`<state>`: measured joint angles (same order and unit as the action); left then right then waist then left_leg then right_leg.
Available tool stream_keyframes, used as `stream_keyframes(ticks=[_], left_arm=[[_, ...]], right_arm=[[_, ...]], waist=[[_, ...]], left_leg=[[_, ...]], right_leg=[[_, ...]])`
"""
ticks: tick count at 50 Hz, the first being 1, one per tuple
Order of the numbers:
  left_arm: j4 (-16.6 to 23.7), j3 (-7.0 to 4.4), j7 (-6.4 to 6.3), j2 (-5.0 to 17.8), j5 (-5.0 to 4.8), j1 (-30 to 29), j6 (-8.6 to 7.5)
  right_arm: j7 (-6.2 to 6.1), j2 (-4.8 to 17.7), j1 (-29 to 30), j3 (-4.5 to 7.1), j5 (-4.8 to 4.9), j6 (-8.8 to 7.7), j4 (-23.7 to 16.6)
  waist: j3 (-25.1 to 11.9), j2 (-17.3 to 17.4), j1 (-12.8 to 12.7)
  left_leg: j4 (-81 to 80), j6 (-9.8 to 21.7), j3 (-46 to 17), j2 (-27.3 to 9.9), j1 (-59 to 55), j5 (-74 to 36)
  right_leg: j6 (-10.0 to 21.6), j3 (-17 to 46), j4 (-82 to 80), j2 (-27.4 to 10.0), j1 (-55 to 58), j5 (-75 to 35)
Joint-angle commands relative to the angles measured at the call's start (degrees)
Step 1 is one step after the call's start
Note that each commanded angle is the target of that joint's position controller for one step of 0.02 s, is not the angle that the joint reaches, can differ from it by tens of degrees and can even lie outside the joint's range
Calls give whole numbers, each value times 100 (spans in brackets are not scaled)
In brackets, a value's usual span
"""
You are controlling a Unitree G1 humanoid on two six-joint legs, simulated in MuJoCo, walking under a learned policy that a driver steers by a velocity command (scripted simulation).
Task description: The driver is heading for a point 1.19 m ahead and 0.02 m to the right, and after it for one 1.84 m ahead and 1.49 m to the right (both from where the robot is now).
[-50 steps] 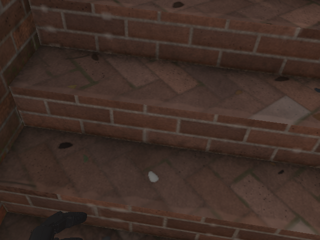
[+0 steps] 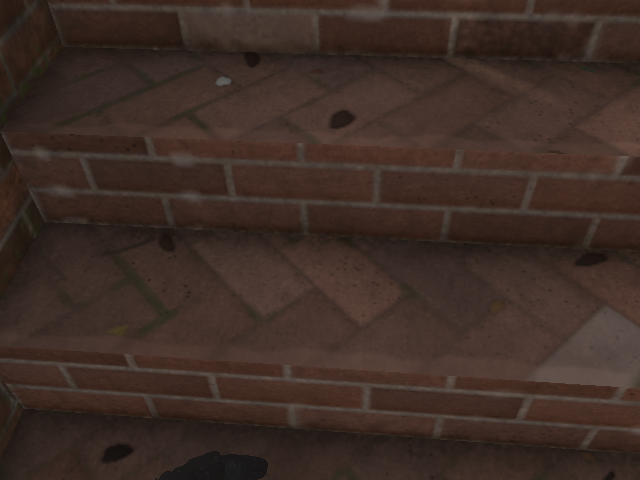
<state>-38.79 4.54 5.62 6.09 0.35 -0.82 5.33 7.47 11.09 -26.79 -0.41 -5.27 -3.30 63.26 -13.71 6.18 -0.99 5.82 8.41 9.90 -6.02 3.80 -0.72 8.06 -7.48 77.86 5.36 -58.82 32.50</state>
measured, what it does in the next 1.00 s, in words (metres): climbs: left foot 0.19 m higher, then right foot 0.19 m higher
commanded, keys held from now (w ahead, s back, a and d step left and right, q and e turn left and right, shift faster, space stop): w+e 0.20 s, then w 0.64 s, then w+q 0.16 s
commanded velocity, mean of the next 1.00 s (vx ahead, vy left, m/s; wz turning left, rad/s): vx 0.49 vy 0.00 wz -0.21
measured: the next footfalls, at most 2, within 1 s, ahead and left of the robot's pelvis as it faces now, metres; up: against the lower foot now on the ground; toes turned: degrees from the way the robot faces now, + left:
left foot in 0.40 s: +0.38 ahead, +0.11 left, +0.38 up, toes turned -10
right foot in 0.94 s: +0.60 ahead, -0.16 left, +0.57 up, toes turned -19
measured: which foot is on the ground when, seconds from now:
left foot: down 0.00-0.02, up 0.04-0.38, down 0.40-0.96, up 0.98-1.00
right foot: down 0.00-0.44, up 0.46-0.92, down 0.94-1.00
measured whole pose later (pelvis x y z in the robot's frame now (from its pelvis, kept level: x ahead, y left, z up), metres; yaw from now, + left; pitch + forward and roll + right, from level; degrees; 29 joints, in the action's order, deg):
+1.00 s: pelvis +0.49 -0.04 +0.40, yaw -11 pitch +11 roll -5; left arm -44.2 4.8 4.3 4.5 3.1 -9.8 3.7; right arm 8.4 5.0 -29.5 -0.1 -3.7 -6.5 67.2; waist -12.3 4.3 2.6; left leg 30.3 8.0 -4.0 -5.1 13.4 -2.2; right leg 5.7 -12.8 71.1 -0.7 -55.5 28.1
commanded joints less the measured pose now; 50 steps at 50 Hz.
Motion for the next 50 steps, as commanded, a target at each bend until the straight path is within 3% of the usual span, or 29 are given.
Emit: stream_keyframes(ticks=[1, 2, 3, 4, 6, 8, 10, 14, 17, 19, 20, 21, 22, 23, 24, 25, 26, 27, 29, 33, 36, 39, 41, 42, 43, 47, 48, 49, 50], left_arm=[[-435, -606, -599, 1382, 284, 1933, -261], [-1419, -459, -430, 1263, 357, 3938, -82], [-1570, -505, -328, 1342, 400, 4358, -206], [-1841, -481, -265, 1053, 499, 3671, -385], [-1993, -389, -175, 415, 221, 2192, -825], [-2247, -246, -2, 38, 336, 1855, -928], [-1877, -369, -20, 384, 410, 1494, -1019], [-2650, -308, -61, 485, 673, 3381, -1049], [-2480, -511, 150, 1274, 122, 2988, -994], [-2185, -656, 237, 1846, -6, 2379, -1282], [-2058, -792, 245, 2066, -232, 2134, -1346], [-2364, -726, 283, 1474, 140, 2833, -1345], [-2495, -532, 471, 694, 589, 3361, -1225], [-2701, -688, 565, 830, 532, 2713, -920], [-2510, -676, 447, 686, 189, 2297, -906], [-2449, -626, 207, 661, 35, 2094, -866], [-2268, -632, 30, 736, 50, 1784, -848], [-2062, -561, -64, 578, 122, 1631, -816], [-1884, -430, -109, 300, 182, 1671, -730], [-1586, -268, -33, 288, 84, 832, -698], [-999, -31, -138, 85, 113, 30, -703], [-316, -39, -201, 488, 63, -1279, -528], [216, -21, -223, 371, 216, -2418, -187], [97, 65, -120, 78, 314, -1777, -43], [189, 15, -34, 192, 252, -1832, -25], [-74, -83, -96, 428, 224, -900, -107], [-567, -239, -174, 668, 272, 503, -106], [-1010, -313, -227, 965, 180, 1640, -85], [-1442, -561, -289, 1412, 427, 2764, -131]], right_arm=[[-563, 1428, 596, 477, 796, -411, -1484], [128, 594, 553, 148, -383, 141, -645], [206, 386, 938, 216, -150, 273, -1024], [68, 81, 1386, 103, 57, 312, -1246], [-182, -25, 1548, -15, 41, 223, -1548], [-370, 26, 1790, -77, 98, 237, -1755], [-432, 90, 2301, -107, 327, 172, -1871], [-527, 41, 3864, -260, 301, 153, -2558], [-466, -94, 5315, -387, 335, 575, -3383], [-317, 216, 3717, -237, 459, 585, -2835], [-361, 765, 2750, -52, 384, 523, -2435], [-411, 969, 1079, 114, 244, 501, -1853], [-481, 1255, -131, 236, 162, 537, -1422], [-467, 1507, -456, 311, -16, 597, -1383], [-522, 1422, -148, 298, 163, 324, -1023], [-503, 1005, 584, 240, 319, 205, -947], [-514, 353, 928, 123, 298, 133, -622], [-548, -159, 1275, -1, 293, 77, -470], [-508, -548, 1640, -80, 273, -49, -309], [-378, -193, 818, 38, -43, -111, -140], [-393, -350, -46, -126, -235, -78, 325], [-311, -163, -603, -141, -319, -215, 354], [-153, -226, -1098, -180, -28, -233, 496], [-111, -141, -560, -199, 209, -224, 244], [-44, 155, -551, -170, 339, -338, 210], [19, 1105, -973, 296, 440, -438, 409], [93, 897, -938, 318, 102, -450, 404], [167, 526, -993, 274, -29, -392, 196], [215, -94, -624, 202, 71, -239, 323]], waist=[[-1194, -828, -788], [-396, -1799, -1612], [549, -2200, -1250], [1182, -1452, -842], [1184, -530, 145], [1145, -518, 671], [1042, -1005, 549], [705, -517, -73], [621, -1568, 137], [421, -1791, 908], [-76, -1680, 1032], [-1342, -748, 1022], [-1896, 796, 1195], [-752, 1611, 1627], [608, 1078, 1121], [1020, 733, 708], [915, -429, 427], [809, -846, 111], [831, -872, -315], [1067, 25, -54], [1147, -359, 72], [971, -340, 402], [1162, 143, 580], [995, 341, 160], [783, 436, 21], [-99, 940, -380], [-1094, 62, -665], [-1733, -1161, -845], [-1275, -2207, -1344]], left_leg=[[4722, 318, 171, -577, 735, -8039], [7526, 523, -888, 530, 3707, -1351], [10495, 524, -2349, 1027, 5593, -570], [11659, 683, -3051, 1357, 6840, -700], [11305, 632, -2771, 985, 7055, -123], [11835, 609, -1847, 573, 7334, 393], [11967, 411, -1117, 544, 6526, 888], [10736, 437, -1050, 261, 7309, 1221], [7867, -186, -178, 463, 3876, 3130], [7494, -391, -125, 988, 3568, 1792], [5948, -267, -271, 1236, 3748, 2260], [5592, 391, -1779, 742, 1705, 484], [3506, 1282, -4523, -230, -133, 1874], [1470, 1582, -7287, -934, 651, 5612], [1472, 1090, -7091, -846, 1438, 6792], [1807, 959, -6249, -842, 2046, 5958], [1956, 876, -5305, -691, 2166, 4906], [2048, 595, -4549, -596, 2264, 4054], [1942, 87, -2808, -193, 2424, 2615], [1162, 521, -2118, -200, 2108, 2200], [1114, 455, -2373, -522, 1220, 2414], [399, 403, -1887, -501, 1394, 2083], [-455, 599, -1845, -837, 1970, 935], [-474, 735, -1280, -853, 2484, -316], [-155, 879, -1270, -879, 2618, -3389], [1488, 666, -1214, -1030, -883, -9620], [2790, 442, -1266, -863, 576, -8861], [3963, 449, -1708, -252, 2346, -5944], [6865, 235, -2096, 657, 3910, -605]], right_leg=[[703, 1686, -1992, 306, 4089, 1040], [1452, 4424, -4602, -449, 4445, -350], [1222, 5919, -5380, -982, 4290, 1197], [954, 5642, -5084, -992, 3964, 1145], [744, 4079, -4987, -756, 3443, 56], [654, 3165, -5220, -807, 3071, -1027], [647, 2650, -5720, -507, 1924, -1197], [328, 2930, -5758, -755, 3049, -1033], [1031, 2947, -7787, -1332, 1146, -3139], [990, 2600, -6566, -1989, 3152, -10358], [782, 2185, -5480, -1840, 4793, -11942], [562, 2115, -3640, -1519, 4216, -11582], [486, 2209, -2054, -699, 2223, -7798], [278, 2719, 1222, 245, 647, -3982], [359, 2763, 2928, 137, -644, -4189], [510, 2690, 3527, -25, -1017, -4357], [656, 2695, 3706, -23, -1006, -4080], [726, 2759, 3640, -74, -975, -4087], [672, 2304, 3151, -329, -1156, -4060], [626, 1154, 5247, -456, -2182, -2652], [1060, 1351, 5574, -698, -3640, -2884], [657, 368, 3158, -1353, -3044, -3538], [491, -27, 2215, -1471, -2029, -2324], [455, -489, 1800, -1325, -613, -2279], [340, -571, 1551, -950, 339, -1811], [181, -571, -1524, -134, 1411, -1005], [604, 476, -1449, -612, 3933, -3334], [1027, 2535, -3162, -1391, 5625, -2072], [1545, 4943, -5269, -2409, 5673, -304]])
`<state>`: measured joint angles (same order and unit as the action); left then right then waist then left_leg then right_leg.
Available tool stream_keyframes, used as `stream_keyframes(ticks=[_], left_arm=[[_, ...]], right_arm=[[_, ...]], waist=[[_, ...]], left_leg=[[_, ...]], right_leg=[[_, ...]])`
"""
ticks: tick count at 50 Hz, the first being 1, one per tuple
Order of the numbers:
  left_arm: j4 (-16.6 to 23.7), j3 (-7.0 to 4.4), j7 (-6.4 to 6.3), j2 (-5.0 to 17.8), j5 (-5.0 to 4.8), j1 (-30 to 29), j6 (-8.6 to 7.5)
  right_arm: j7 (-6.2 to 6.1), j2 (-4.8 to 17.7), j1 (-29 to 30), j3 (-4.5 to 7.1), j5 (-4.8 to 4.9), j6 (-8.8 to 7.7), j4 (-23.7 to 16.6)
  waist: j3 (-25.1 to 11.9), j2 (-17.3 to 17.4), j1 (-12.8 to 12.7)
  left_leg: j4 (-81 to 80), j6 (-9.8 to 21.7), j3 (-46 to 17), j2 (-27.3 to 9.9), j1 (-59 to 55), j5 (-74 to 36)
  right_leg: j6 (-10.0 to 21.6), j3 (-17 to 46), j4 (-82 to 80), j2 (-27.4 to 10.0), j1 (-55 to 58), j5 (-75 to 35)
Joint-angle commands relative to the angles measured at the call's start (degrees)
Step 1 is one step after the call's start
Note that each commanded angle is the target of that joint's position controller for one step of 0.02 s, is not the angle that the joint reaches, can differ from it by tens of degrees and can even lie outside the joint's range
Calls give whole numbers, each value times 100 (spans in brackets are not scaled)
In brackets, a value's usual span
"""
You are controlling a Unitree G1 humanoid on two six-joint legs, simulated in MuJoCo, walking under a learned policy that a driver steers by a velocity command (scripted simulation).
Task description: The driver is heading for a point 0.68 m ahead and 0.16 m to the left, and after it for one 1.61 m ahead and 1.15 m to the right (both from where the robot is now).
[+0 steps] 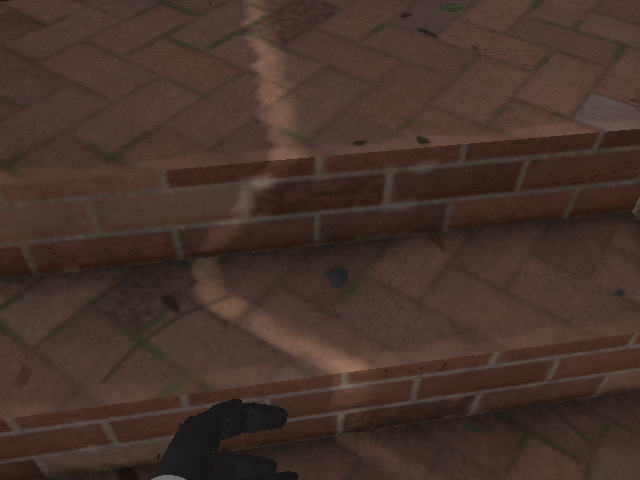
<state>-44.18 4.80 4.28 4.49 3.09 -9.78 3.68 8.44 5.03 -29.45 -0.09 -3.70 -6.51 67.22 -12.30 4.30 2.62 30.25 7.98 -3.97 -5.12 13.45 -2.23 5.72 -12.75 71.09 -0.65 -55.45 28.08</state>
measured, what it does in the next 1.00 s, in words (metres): climbs, turning left: left foot 0.19 m higher, then right foot 0.19 m higher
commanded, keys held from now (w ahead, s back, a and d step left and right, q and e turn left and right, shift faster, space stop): w+q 0.68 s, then w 0.12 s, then w+e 0.20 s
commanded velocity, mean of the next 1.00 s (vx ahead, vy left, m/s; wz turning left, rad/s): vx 0.50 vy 0.00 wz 0.39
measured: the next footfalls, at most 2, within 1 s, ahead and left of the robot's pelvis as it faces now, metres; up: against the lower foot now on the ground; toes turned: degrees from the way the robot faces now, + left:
left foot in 0.42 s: +0.34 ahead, +0.16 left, +0.19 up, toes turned +14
right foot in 0.94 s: +0.63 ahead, +0.07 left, +0.38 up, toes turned +21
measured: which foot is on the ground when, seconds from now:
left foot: up 0.00-0.40, down 0.42-0.94, up 0.96-1.00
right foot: down 0.00-0.50, up 0.52-0.92, down 0.94-1.00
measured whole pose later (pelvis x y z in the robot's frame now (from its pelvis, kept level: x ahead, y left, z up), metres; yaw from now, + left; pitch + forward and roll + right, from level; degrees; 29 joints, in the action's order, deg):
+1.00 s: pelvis +0.48 +0.09 +0.37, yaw +23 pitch +6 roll -3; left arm -48.9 2.5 2.2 6.1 3.9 2.9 0.7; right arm 8.5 10.8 -20.5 1.5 -4.1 -4.8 64.1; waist -11.0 4.5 -3.4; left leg 52.4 11.7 -9.9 3.3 19.9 -0.4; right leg 7.3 -9.3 76.5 1.9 -52.5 30.7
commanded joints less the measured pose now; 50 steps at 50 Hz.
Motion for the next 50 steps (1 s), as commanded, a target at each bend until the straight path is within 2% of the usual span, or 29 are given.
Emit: stream_keyframes(ticks=[1, 2, 4, 7, 10, 16, 18, 20, 21, 22, 23, 24, 25, 26, 28, 30, 32, 34, 37, 38, 40, 42, 44, 45, 46, 47, 48, 49, 50], left_arm=[[-1230, -644, -201, 1650, 127, 3610, -218], [-1394, -621, -189, 1433, 36, 2877, -435], [-1666, -385, -118, 302, -132, 2069, -615], [-1753, -276, -80, -85, 29, 1689, -718], [-1888, -278, -94, 43, 292, 2074, -730], [-2276, -167, 20, 352, 588, 3870, -842], [-2242, -280, 370, 986, 268, 3323, -775], [-2160, -400, 296, 1784, 105, 3313, -1126], [-2075, -534, 250, 2064, -54, 3150, -1148], [-2176, -543, 321, 1963, -27, 3480, -1116], [-2337, -542, 367, 1725, 340, 4059, -1079], [-2259, -578, 440, 1667, 510, 3776, -983], [-2121, -592, 562, 1396, 382, 3211, -805], [-2091, -653, 676, 1007, 180, 3249, -668], [-1952, -554, 419, 544, 25, 2740, -696], [-1662, -431, 128, 333, -50, 2378, -781], [-1468, -399, -7, 496, -3, 2298, -707], [-1278, -375, -102, 600, -169, 1948, -669], [-1037, -230, -189, 517, -61, 1468, -628], [-589, -276, -226, 717, -28, 811, -551], [-330, -270, -320, 824, -39, 429, -413], [291, -205, -333, 874, -33, -505, -154], [246, -159, -101, 544, -74, 177, -54], [-402, -204, -462, 188, -169, 1627, -257], [-555, -294, -530, 389, -480, 2313, -488], [-508, -458, -204, 1247, -50, 2383, -413], [-688, -620, -176, 1697, 2, 2748, -314], [-906, -697, -202, 1795, 294, 3547, -118], [-999, -655, -206, 1597, 311, 4053, -132]], right_arm=[[144, 497, -106, 259, 184, 173, 73], [28, 391, 325, 289, 191, 186, -88], [-265, 254, 1229, 249, 252, 157, -492], [-221, -139, 1330, 72, 303, 401, -754], [-159, -130, 1951, -62, 451, 438, -1036], [-472, 423, 3883, -169, 310, 740, -2093], [-428, 485, 4732, -277, 193, 1121, -2617], [-221, 353, 3600, -207, 258, 1109, -2381], [-206, 424, 3009, -169, 233, 1030, -2256], [-275, 705, 2958, -106, 225, 981, -2186], [-413, 948, 2284, -6, 324, 979, -1980], [-550, 1107, 1202, 91, 378, 994, -1629], [-649, 1547, 147, 268, 235, 974, -1168], [-602, 1773, 46, 349, 104, 919, -1176], [-573, 1091, 556, 256, -95, 648, -666], [-490, 653, 1397, 93, 131, 415, -523], [-404, 488, 1800, -7, 72, 338, -521], [-399, 510, 1486, -13, 63, 255, -601], [-490, 450, 602, -104, -145, 147, -354], [-420, 596, 123, -137, -346, 142, -226], [-365, 701, -139, -127, -233, 20, -288], [-197, 1090, 601, -58, 107, 113, -511], [-61, 1449, 655, -34, 236, 12, -444], [-951, 1209, 113, 151, 529, -41, -557], [-1170, 1378, -55, 153, 673, -84, -406], [-220, 1915, 888, 264, -57, -43, -463], [171, 1443, 488, 361, -345, 0, -581], [388, 842, 738, 258, -359, 224, -576], [343, 911, 891, 368, 52, 303, -406]], waist=[[-151, -1481, -1512], [541, -1056, -1027], [549, 138, -425], [694, -139, 226], [842, -621, 242], [628, -805, -375], [695, -1151, -29], [329, -1305, 568], [241, -1496, 736], [-25, -1391, 541], [-656, -1293, 379], [-935, -1146, 755], [-549, -407, 1122], [-503, 660, 876], [602, 437, 218], [653, -364, -443], [544, -474, -815], [395, 42, -717], [638, 12, -478], [437, -309, -386], [647, -32, -225], [900, -86, -364], [816, 644, -765], [289, -164, -751], [270, 215, -1188], [-107, 645, -1281], [-645, -876, -1001], [-258, -2580, -1550], [639, -2432, -1631]], left_leg=[[7074, 296, -1448, 588, 4111, -578], [8270, 366, -1337, 606, 4792, -511], [8848, 827, -1382, 604, 5244, -409], [9288, 1097, -890, 372, 5640, -126], [10754, 1253, -335, 430, 6448, 687], [7909, 989, 288, -32, 7240, 212], [5772, 824, 1238, 32, 4795, 2077], [5837, 492, 1492, 565, 3808, 1424], [4555, 415, 1443, 844, 4013, 1952], [3632, 478, 1536, 1205, 3687, 2241], [3650, 664, 770, 1258, 2217, 1387], [2745, 752, -317, 1078, 919, 1445], [852, 998, -2033, 603, 135, 2781], [-861, 1168, -4363, 25, 65, 3860], [-518, 486, -3653, 55, 926, 4471], [-317, 196, -2546, 238, 1237, 2824], [-271, 207, -1490, 330, 1373, 1202], [-567, 413, -1306, 443, 1529, 1166], [-726, 570, -1565, 311, 1360, 2188], [-761, 480, -1618, 349, 1371, 2223], [-952, 748, -1789, 69, 828, 1704], [-2108, 1091, -1580, -422, 1932, 1112], [-2262, 1406, -1316, -1094, 1918, -3527], [-2035, 771, -274, -710, 580, -5149], [-548, 678, -35, -564, -43, -7014], [565, 1047, -320, -668, -262, -8219], [1890, 942, -410, -24, 1240, -6531], [4281, 737, -905, 1163, 3468, -802], [7189, 776, -2015, 1523, 4645, -733]], right_leg=[[1368, 6089, -5056, -1934, 4364, 1688], [1200, 5344, -4868, -1903, 3683, 1463], [814, 3690, -4676, -1760, 3428, -57], [318, 1582, -4965, -1361, 3216, -2016], [440, 830, -5539, -1247, 3259, -1727], [537, 247, -6281, -1335, 4736, -2066], [1004, -26, -7339, -1633, 3436, -5525], [1077, -411, -6236, -2038, 4474, -10893], [965, -482, -5625, -2116, 5779, -11391], [1080, -342, -5107, -1984, 6242, -12046], [1026, -167, -4064, -1829, 5583, -12005], [933, 171, -2902, -1532, 4403, -10407], [745, 496, -1381, -805, 2598, -6844], [376, 1722, 1723, -119, 1212, -4066], [543, 3046, 4058, 387, -593, -4195], [748, 2919, 4541, 225, -1116, -3865], [687, 2219, 4579, -127, -1530, -3528], [442, 1611, 5476, -191, -1662, -2652], [426, 1481, 6384, -174, -2571, -2151], [290, 1278, 5336, -352, -2293, -2663], [-35, 1204, 4507, -594, -2637, -2678], [-223, 772, 1873, -525, -831, -593], [-207, 330, 1755, -121, 860, -802], [222, -378, 1381, 384, 2084, 1099], [359, 136, 273, 529, 2560, 1543], [315, 1027, -608, 529, 2195, -1030], [1065, 3163, -2085, 44, 3719, -376], [1824, 6039, -4476, -738, 4589, 1736], [1558, 7572, -5329, -953, 3973, 3727]])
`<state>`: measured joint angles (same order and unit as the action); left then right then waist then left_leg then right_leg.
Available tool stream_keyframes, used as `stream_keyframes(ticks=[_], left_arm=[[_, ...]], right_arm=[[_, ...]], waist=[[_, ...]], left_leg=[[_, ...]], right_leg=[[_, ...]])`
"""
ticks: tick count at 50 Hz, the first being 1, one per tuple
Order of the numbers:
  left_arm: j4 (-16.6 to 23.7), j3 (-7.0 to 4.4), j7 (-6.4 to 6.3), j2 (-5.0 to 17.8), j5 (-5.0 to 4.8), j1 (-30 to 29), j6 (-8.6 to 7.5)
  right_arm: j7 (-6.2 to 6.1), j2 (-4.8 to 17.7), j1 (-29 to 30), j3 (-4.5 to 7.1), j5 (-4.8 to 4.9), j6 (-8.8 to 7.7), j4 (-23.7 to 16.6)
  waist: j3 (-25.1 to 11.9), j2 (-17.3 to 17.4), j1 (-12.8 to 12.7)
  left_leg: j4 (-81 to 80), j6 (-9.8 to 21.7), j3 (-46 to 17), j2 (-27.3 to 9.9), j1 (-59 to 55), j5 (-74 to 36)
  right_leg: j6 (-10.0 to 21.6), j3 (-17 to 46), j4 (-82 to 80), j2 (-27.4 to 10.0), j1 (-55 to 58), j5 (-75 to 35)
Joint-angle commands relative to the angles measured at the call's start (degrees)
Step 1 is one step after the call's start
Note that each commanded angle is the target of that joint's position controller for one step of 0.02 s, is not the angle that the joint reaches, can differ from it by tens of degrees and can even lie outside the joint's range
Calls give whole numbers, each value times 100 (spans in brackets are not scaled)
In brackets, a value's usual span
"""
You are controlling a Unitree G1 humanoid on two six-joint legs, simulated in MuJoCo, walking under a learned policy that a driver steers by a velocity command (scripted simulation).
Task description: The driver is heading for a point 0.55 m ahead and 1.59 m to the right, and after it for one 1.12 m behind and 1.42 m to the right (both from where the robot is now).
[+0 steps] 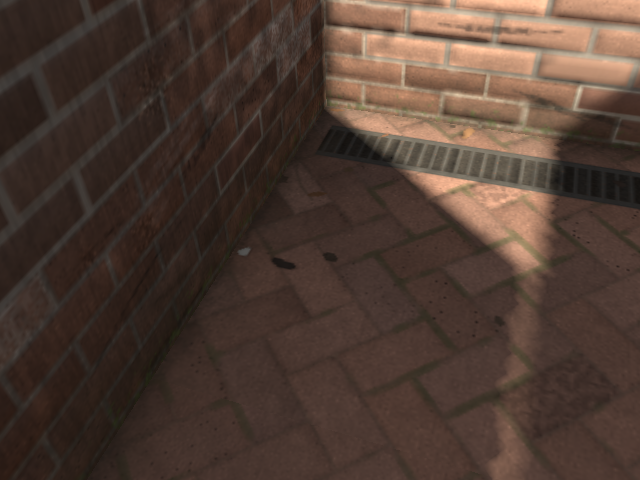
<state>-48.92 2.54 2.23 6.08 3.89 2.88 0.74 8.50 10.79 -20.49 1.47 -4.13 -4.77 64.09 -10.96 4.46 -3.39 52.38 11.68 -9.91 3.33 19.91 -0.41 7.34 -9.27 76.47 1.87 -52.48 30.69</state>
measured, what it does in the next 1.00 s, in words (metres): climbs, turning right: left foot 0.19 m higher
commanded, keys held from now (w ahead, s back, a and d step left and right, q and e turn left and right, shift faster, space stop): w+e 0.92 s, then e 0.08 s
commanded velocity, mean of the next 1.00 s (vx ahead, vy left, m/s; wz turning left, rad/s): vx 0.49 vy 0.00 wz -0.50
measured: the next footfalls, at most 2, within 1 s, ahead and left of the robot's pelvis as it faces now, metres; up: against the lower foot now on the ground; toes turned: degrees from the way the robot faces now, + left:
left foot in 0.48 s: +0.46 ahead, +0.10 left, +0.19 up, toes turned -7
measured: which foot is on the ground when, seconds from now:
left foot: up 0.00-0.46, down 0.48-1.00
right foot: down 0.00-0.54, up 0.56-1.00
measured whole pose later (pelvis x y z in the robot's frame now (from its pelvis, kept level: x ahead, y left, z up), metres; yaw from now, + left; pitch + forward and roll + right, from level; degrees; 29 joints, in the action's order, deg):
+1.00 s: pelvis +0.46 -0.04 +0.33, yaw -31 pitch +3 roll +3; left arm -46.2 -2.6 5.3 9.1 2.2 -4.9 -3.2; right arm 0.6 7.4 -18.9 1.8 -3.1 -8.6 55.9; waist -2.4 -0.9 4.0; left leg 15.3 -1.8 24.2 -3.6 -0.6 16.8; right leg 5.9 -2.1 46.0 -6.8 -37.3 9.6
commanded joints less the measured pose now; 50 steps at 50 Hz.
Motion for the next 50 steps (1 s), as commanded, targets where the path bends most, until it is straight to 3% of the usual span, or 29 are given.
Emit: stream_keyframes(ticks=[1, 3, 6, 9, 10, 13, 15, 17, 19, 20, 22, 24, 25, 26, 27, 28, 29, 30, 31, 32, 33, 34, 37, 38, 39, 42, 45, 47, 50], left_arm=[[-774, -419, -13, 1355, 99, 2395, 26], [-1099, -281, 23, 471, 104, 1412, -209], [-1366, -77, 114, -60, -34, 874, -515], [-1264, -158, 174, 362, 241, 1300, -657], [-1396, -152, 131, 409, 227, 1915, -642], [-1929, -56, 99, 185, 305, 3333, -558], [-1984, -25, 180, 163, 354, 3503, -636], [-2003, 14, 243, 94, 251, 3689, -742], [-1974, 20, 393, 45, -67, 3563, -728], [-1702, 54, 467, 41, -193, 3025, -771], [-1622, 14, 519, 565, -185, 3164, -857], [-1620, -272, 451, 1242, -260, 3117, -884], [-1406, -464, 365, 1466, -238, 2892, -900], [-1312, -364, 385, 864, -93, 3091, -927], [-1113, -260, 383, 361, 6, 2667, -797], [-1188, -389, 369, 256, -65, 2021, -591], [-1125, -549, 327, 545, -155, 1954, -496], [-1187, -540, 246, 446, -145, 2011, -542], [-1030, -525, 187, 390, -126, 1722, -597], [-821, -466, 146, 256, -83, 1400, -582], [-710, -424, 140, 72, -41, 1191, -519], [-602, -458, 153, 85, -106, 1050, -468], [-430, -495, 283, 292, -201, 522, -475], [-294, -556, 330, 430, -80, 269, -483], [0, -592, 339, 625, -111, -87, -527], [254, -497, 341, 472, -170, -280, -535], [393, -523, 340, 426, -250, -783, -449], [480, -551, 310, 442, -179, -896, -425], [592, -572, 272, 476, -159, -857, -458]], right_arm=[[146, 288, 432, 177, 335, 105, -268], [-168, 220, 932, 46, 250, 34, -646], [-404, -50, 943, -169, 76, 185, -842], [-376, -13, 1746, -252, 193, 179, -1181], [-306, -157, 1691, -305, 216, 181, -1071], [-410, -254, 2671, -485, 84, 132, -1547], [-495, -162, 3191, -516, 71, 138, -1935], [-631, -254, 3780, -530, 16, 337, -2178], [-620, -279, 5115, -539, -80, 565, -2739], [-560, -419, 4675, -571, -134, 543, -2630], [-448, -179, 4497, -499, -20, 502, -2645], [-414, -91, 3734, -435, 97, 343, -2423], [-457, 23, 2677, -340, 112, 205, -2160], [-619, 301, 1450, -248, 231, 146, -1878], [-765, 720, 268, -118, 104, 185, -1682], [-783, 910, -160, -80, -49, 142, -1493], [-838, 1096, 420, 18, 99, -84, -1578], [-800, 805, 782, 16, 292, -163, -1333], [-705, 236, 987, -88, 318, -191, -1049], [-682, -335, 1112, -195, 296, -208, -890], [-724, -720, 1325, -255, 316, -216, -806], [-693, -771, 1174, -270, 247, -318, -768], [-634, -439, 1442, -94, 175, -448, -1087], [-672, -452, 1622, -140, 152, -521, -1194], [-698, -428, 1554, -148, 37, -547, -1087], [-693, 118, 1209, -47, -99, -525, -1174], [-674, 427, 235, 78, -50, -485, -969], [-717, 554, 92, 179, 108, -477, -979], [-935, 717, 126, 357, 149, -380, -1205]], waist=[[1050, -1517, -544], [889, 143, 176], [785, -132, 806], [678, -276, 760], [668, -916, 578], [833, -942, 45], [802, -787, -7], [848, -1125, -172], [1008, -1274, -257], [1107, -1539, 16], [668, -1650, 247], [-6, -1732, 560], [-844, -1492, 815], [-1793, -477, 843], [-2140, 750, 1412], [-1508, 1670, 1621], [-380, 1045, 1278], [292, 669, 894], [443, -300, 583], [484, -773, 338], [576, -848, 74], [712, -773, -85], [821, -297, -33], [935, -99, -58], [898, -133, -6], [728, -324, 151], [941, -382, 535], [1033, -301, 520], [910, -112, 493]], left_leg=[[6239, 415, -1370, 640, 4719, -1162], [6663, 559, -1308, 404, 5105, -1248], [6435, 455, -520, -86, 5458, -875], [5992, 259, 624, -500, 4896, -898], [7334, 151, 906, -465, 5206, -489], [8350, 282, 617, -583, 7400, 298], [6906, 215, 961, -833, 7403, 192], [5720, -144, 1244, -1053, 7055, -144], [3949, -150, 1763, -1105, 5667, 1117], [3422, -202, 1974, -970, 4464, 1711], [2828, -331, 2108, -409, 3349, 2423], [1778, -291, 1928, -165, 3023, 2504], [1980, -56, 1442, -314, 1321, 1185], [1149, 503, -338, -960, -987, 1283], [-444, 794, -2407, -1857, -2077, 2833], [-2045, 971, -4247, -2634, -842, 5017], [-2584, 734, -4064, -2627, 323, 5584], [-2464, 681, -3247, -2586, 830, 5179], [-2385, 629, -2379, -2569, 771, 4208], [-2366, 448, -1724, -2540, 697, 3342], [-2444, 214, -1073, -2332, 725, 2712], [-2487, 28, -374, -2078, 789, 2142], [-3271, -93, 1269, -1710, 803, 1711], [-3699, -195, 1490, -1730, 802, 1422], [-3787, -283, 1702, -1757, 769, 1050], [-4146, -264, 2299, -1874, -269, -42], [-4450, -44, 2476, -2087, -1422, -450], [-4331, 79, 2441, -2247, -2437, -1523], [-3750, -74, 2690, -2238, -3314, -3098]], right_leg=[[1016, 6768, -5591, -1248, 3203, 3021], [456, 5216, -5246, -1095, 2867, 1582], [-10, 2751, -5089, -566, 2391, -727], [-250, 1829, -5461, -277, 1674, -1450], [-9, 2017, -5572, -329, 1971, -1646], [408, 2980, -5310, -820, 3857, -1497], [414, 2916, -5541, -801, 4134, -1428], [683, 3241, -6015, -958, 3889, -1654], [874, 3176, -7089, -1242, 2993, -2202], [925, 2851, -7225, -1354, 2626, -3178], [1038, 2611, -6980, -1594, 3305, -6447], [804, 2226, -5997, -1709, 5212, -10140], [347, 1878, -4952, -1374, 4810, -11109], [161, 2161, -3678, -948, 2869, -9542], [98, 2290, -2223, -312, 1368, -6010], [-69, 2415, 1402, 124, 682, -2849], [-81, 2467, 2983, -152, 55, -3330], [-31, 2188, 3734, -273, -190, -3208], [119, 2094, 3975, -286, -427, -3016], [247, 2107, 3688, -390, -502, -2954], [341, 2089, 3204, -546, -501, -2816], [373, 1960, 2544, -690, -528, -3024], [227, 1370, 1308, -852, -86, -2255], [161, 1230, 960, -992, 159, -2314], [155, 1240, 606, -1140, 235, -2511], [128, 1195, -1259, -1371, 673, -2779], [10, 818, -2182, -1098, 969, -2718], [-97, 799, -2845, -963, 861, -2324], [-282, 602, -3688, -667, 1231, -1827]])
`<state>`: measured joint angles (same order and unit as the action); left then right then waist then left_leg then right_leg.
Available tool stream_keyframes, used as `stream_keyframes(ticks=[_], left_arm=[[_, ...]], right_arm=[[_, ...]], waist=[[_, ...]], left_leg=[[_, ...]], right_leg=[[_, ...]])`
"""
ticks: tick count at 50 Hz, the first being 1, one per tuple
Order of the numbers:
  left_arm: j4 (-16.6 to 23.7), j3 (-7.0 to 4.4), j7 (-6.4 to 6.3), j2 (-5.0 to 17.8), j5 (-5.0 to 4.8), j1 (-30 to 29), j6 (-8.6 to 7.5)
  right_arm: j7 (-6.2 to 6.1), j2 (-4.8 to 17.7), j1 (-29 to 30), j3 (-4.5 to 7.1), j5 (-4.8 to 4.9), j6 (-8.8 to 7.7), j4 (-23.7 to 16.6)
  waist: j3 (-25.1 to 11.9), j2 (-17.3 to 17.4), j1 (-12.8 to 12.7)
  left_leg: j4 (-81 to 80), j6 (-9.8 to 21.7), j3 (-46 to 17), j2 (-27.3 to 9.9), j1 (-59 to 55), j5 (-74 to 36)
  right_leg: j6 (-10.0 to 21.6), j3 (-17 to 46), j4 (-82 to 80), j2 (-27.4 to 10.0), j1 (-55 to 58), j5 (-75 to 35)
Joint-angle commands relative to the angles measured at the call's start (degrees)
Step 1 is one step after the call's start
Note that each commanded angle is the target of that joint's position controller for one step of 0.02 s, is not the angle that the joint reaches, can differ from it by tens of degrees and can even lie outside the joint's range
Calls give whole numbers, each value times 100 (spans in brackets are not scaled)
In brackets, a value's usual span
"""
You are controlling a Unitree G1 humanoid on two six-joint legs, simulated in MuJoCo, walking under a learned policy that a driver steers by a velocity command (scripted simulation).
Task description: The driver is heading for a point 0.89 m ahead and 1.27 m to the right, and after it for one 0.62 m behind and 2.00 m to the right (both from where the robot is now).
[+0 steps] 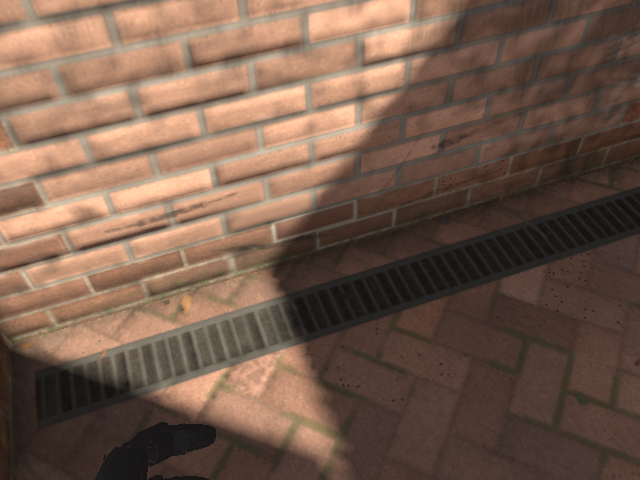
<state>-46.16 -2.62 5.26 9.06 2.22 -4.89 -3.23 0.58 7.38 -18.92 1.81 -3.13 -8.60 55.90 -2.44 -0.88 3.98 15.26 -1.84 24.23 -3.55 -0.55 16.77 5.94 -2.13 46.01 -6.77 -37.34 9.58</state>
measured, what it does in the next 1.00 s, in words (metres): walks ahead, turning right: right foot, then left foot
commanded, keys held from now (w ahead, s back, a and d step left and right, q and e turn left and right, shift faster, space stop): e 0.66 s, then no key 0.04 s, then w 0.30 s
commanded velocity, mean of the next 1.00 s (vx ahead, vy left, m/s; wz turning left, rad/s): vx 0.15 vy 0.00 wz -0.50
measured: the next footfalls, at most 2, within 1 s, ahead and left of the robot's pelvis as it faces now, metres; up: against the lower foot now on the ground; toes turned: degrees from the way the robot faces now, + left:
right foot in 0.06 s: +0.16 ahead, -0.14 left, +0.00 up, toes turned -6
left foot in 0.54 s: +0.26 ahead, +0.11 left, +0.00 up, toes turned -20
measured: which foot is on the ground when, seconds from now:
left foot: down 0.00-0.08, up 0.10-0.52, down 0.54-0.86, up 0.88-1.00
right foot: up 0.00-0.04, down 0.06-0.54, up 0.56-0.84, down 0.86-1.00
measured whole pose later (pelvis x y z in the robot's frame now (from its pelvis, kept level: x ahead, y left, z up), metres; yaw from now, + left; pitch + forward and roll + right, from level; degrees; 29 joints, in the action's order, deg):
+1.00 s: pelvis +0.15 -0.03 -0.01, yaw -30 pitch +2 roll +3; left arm -38.3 -3.1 1.0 11.0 -0.5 18.2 -2.0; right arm -1.1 14.9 -13.8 5.8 1.0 -2.8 43.0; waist -3.3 2.2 0.6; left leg 63.5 3.0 2.2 -1.8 33.8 19.4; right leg 2.5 0.3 34.9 -0.6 -16.3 21.1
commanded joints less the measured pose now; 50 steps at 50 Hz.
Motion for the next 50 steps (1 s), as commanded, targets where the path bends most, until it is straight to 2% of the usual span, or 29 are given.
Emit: stream_keyframes(ticks=[1, 3, 4, 5, 6, 7, 9, 10, 12, 14, 16, 24, 25, 26, 27, 28, 29, 31, 34, 38, 40, 42, 43, 44, 45, 46, 47, 49, 50], left_arm=[[266, -121, -39, 283, -8, 38, -92], [109, -382, -201, 872, -39, 738, -274], [43, -600, -419, 1453, 85, 1536, -295], [-112, -662, -569, 1942, 46, 2730, -192], [-70, -752, -665, 1818, 157, 2979, -190], [-106, -844, -675, 1748, 132, 2668, -297], [56, -758, -596, 1312, -197, 1756, -337], [134, -708, -517, 1170, -299, 1373, -343], [359, -679, -439, 1041, -215, 1233, -303], [543, -719, -411, 1188, -188, 1222, -358], [564, -712, -377, 1257, -102, 1640, -466], [917, -605, -257, 1370, -155, 1678, -464], [1288, -646, -402, 1653, -546, 893, -37], [1393, -613, -493, 1345, -581, 1192, 152], [1480, -500, -544, 979, -483, 1419, 237], [1516, -380, -528, 570, -327, 1925, 250], [1457, -514, -480, 1071, -269, 2379, 200], [1470, -553, -533, 1335, -429, 1898, 363], [1512, -497, -583, 1196, -516, 1400, 683], [1589, -216, -467, 722, -434, 945, 538], [1438, -224, -416, 768, -377, 1294, 464], [1171, -269, -403, 779, -308, 1932, 409], [1116, -324, -435, 959, -267, 2267, 366], [1182, -488, -487, 1729, -204, 2481, 296], [1146, -623, -454, 2082, -301, 2823, 215], [1134, -540, -446, 1805, -266, 2752, 92], [1158, -461, -445, 1569, -266, 2440, 11], [1223, -346, -468, 1180, -277, 2035, -38], [1196, -311, -484, 1060, -243, 2013, -45]], right_arm=[[-181, 1020, 18, 339, 56, 26, -443], [-185, 1059, 58, 394, 131, 121, -544], [-178, 711, -256, 337, 71, 112, -764], [-185, 81, -657, 118, 18, 4, -1229], [-81, 381, -97, 179, 185, 10, -1312], [-53, 590, 766, 248, 180, 41, -1423], [-233, 909, 412, 383, -16, 1, -1350], [-290, 596, 351, 311, -64, -14, -1419], [-314, 504, 481, 287, 3, 35, -1562], [-239, 724, 351, 341, 101, 71, -1576], [-197, 979, 204, 397, 70, 168, -1557], [-256, 1064, 785, 327, 118, 342, -1846], [-390, 1172, 1151, 478, 660, 375, -2040], [-392, 1182, 911, 461, 564, 363, -1878], [-442, 1415, 409, 551, 462, 379, -1770], [-507, 1735, 281, 596, 312, 498, -1876], [-524, 1696, 251, 596, 203, 564, -2037], [-568, 1418, 679, 568, 220, 629, -2145], [-592, 1399, 1217, 504, 191, 743, -2269], [-491, 1505, 939, 505, 273, 812, -2092], [-405, 1524, 790, 515, 382, 766, -1979], [-298, 1256, 753, 422, 428, 733, -1889], [-249, 913, 769, 334, 386, 692, -1870], [-169, 534, 857, 220, 300, 580, -2080], [-185, 1220, 1502, 415, 447, 475, -2288], [-181, 1434, 1693, 526, 578, 408, -2277], [-170, 1349, 1505, 516, 565, 389, -2123], [-151, 1243, 1097, 524, 358, 407, -1818], [-147, 1188, 1042, 519, 342, 414, -1738]], waist=[[7, 503, -380], [-427, 226, -677], [-1316, -423, -647], [-2782, -1570, -532], [-2290, -829, -1006], [-1172, -174, -1189], [-729, -117, -575], [-457, -82, -295], [-607, 118, -222], [-629, 39, -181], [-524, -233, -206], [-216, -531, -467], [-142, -1163, -33], [-587, -818, -207], [-760, -166, -189], [-745, 1472, -506], [-1125, 1890, -565], [-770, 1446, -415], [-255, 1013, -378], [-432, 1015, -133], [-437, 1035, -203], [-336, 746, -513], [-164, 309, -621], [-71, -1387, -515], [294, -1746, -1005], [674, -1286, -916], [748, -1125, -669], [536, -1072, -413], [455, -967, -343]], left_leg=[[219, 1171, -635, -1493, -1221, -5180], [1250, 669, -422, -1212, -426, -4755], [2352, 111, -325, -856, 718, -3079], [3712, -557, -732, -119, 2551, 1854], [4622, -515, -1832, 98, 3708, 2329], [5566, -378, -2519, 23, 4374, 2144], [5712, -338, -2885, -381, 3722, 1617], [5403, -298, -2888, -422, 3267, 1401], [5154, -376, -2838, -241, 3037, 980], [4913, -427, -2783, -75, 2894, 361], [4766, -329, -2774, -60, 3074, -94], [2818, -97, -2792, 75, 2756, 34], [1353, 0, -2502, 407, 2571, -533], [1177, 3, -2297, 520, 1654, -1555], [1141, 265, -2846, -312, 749, -2995], [1195, 947, -4237, -1840, 60, -5239], [1127, 1458, -4733, -2483, 186, -5743], [923, 1311, -4153, -1852, 555, -3451], [622, 1180, -3134, -1293, 1615, -2598], [448, 1125, -2587, -923, 1738, -535], [440, 1205, -2831, -1085, 1833, 463], [851, 1008, -2748, -911, 2315, 1340], [1704, 698, -2429, -573, 2829, 1526], [3645, 201, -1601, 216, 4281, 1452], [4538, 328, -2040, 340, 5223, 1853], [5079, 502, -2449, 95, 5507, 1337], [5239, 592, -2542, -8, 5513, 787], [5161, 564, -2628, -116, 5192, -63], [5008, 532, -2628, -107, 4991, -367]], right_leg=[[-112, -225, -995, 383, 107, 84], [346, -227, -2031, 834, 2027, -1618], [999, 434, -1237, 361, 4013, -4581], [2242, 2446, -1415, -839, 6605, -6139], [2226, 3538, -2117, -1304, 6626, -5419], [1714, 2968, -2173, -1119, 5718, -4909], [1619, 2250, -2459, -912, 3683, -4235], [1571, 2101, -2710, -760, 2657, -3863], [1605, 2104, -3036, -645, 2304, -3182], [1535, 1957, -3055, -465, 2070, -2929], [1448, 2018, -3024, -440, 1941, -2350], [1041, 2894, -2683, -473, 2097, -914], [493, 2172, -1723, 315, 1933, -1583], [228, 1937, -1499, 574, 1609, -1403], [-167, 1560, -584, 934, 865, -68], [-588, 914, 847, 1537, -421, 2827], [-919, 970, 2269, 1051, -533, 2972], [-1101, 702, 3187, 489, -893, 2259], [-1185, 448, 2957, 406, -183, 1594], [-921, -11, 700, 481, 1034, 1610], [-723, -123, -12, 558, 1555, 1637], [-487, -340, -1258, 785, 2621, 1269], [-345, 259, -1716, 503, 3074, 1588], [233, 2532, -2404, -907, 3599, 2247], [993, 3946, -3387, -1490, 3258, 3146], [1050, 3965, -3500, -1443, 3079, 3478], [879, 3566, -3404, -1291, 2921, 3153], [580, 2673, -3316, -905, 2702, 2272], [498, 2370, -3341, -768, 2593, 1929]])
Velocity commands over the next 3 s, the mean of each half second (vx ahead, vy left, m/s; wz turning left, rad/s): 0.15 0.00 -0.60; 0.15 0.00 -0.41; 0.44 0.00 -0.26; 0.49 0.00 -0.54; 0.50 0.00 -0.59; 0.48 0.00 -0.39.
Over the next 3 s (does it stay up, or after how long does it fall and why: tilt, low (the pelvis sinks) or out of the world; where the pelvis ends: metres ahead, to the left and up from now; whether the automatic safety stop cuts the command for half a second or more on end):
stays up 0.68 -0.79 0.01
